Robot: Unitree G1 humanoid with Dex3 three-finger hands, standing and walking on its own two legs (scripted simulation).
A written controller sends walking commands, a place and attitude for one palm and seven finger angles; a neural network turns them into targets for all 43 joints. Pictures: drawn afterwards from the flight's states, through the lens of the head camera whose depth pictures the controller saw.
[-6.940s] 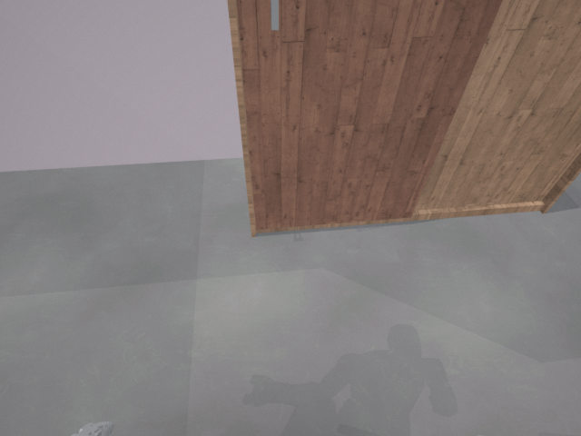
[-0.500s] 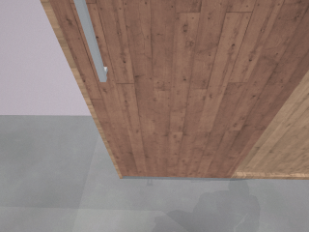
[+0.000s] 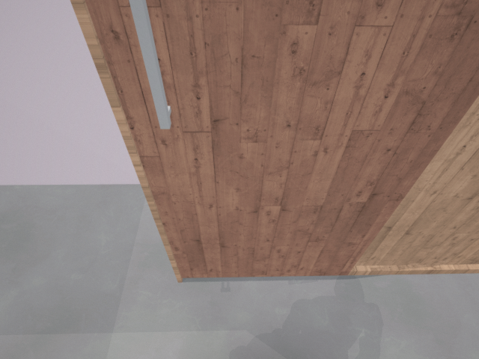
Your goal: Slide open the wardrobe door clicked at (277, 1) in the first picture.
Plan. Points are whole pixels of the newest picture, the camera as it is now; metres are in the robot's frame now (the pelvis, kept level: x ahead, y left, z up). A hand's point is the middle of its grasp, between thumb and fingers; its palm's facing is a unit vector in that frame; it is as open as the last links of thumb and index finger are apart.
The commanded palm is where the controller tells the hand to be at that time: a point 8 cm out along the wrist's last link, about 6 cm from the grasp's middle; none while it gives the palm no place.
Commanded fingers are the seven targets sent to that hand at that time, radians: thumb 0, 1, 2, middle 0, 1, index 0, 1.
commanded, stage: come to a stop and stand still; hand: left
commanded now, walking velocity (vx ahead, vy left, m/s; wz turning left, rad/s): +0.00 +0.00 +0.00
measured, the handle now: (152, 53) +0.51 +0.18 +0.25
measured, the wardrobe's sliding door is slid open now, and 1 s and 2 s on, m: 0.00 0.00 0.00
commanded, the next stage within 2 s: look again from close up in 0.18 s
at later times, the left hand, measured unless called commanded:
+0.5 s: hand out of the picture +0.02 +0.17 -0.17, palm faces +0.02 -0.97 -0.23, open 7.4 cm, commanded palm none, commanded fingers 0.00 0.90 0.90 -0.20 -0.30 -0.20 -0.30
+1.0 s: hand out of the picture +0.02 +0.15 -0.17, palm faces +0.03 -0.98 -0.21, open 7.4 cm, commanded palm none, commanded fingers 0.00 0.90 0.90 -0.20 -0.30 -0.20 -0.30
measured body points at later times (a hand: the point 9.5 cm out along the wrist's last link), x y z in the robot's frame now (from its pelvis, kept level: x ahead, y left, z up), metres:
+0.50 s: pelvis +0.00 -0.02 +0.00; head +0.01 -0.04 +0.44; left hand +0.02 +0.22 -0.15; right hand +0.00 -0.23 -0.17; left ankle -0.04 +0.12 -0.74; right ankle +0.02 -0.13 -0.74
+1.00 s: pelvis +0.00 -0.03 +0.00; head +0.02 -0.04 +0.45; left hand +0.02 +0.20 -0.16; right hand +0.01 -0.26 -0.16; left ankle -0.04 +0.12 -0.74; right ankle +0.02 -0.13 -0.74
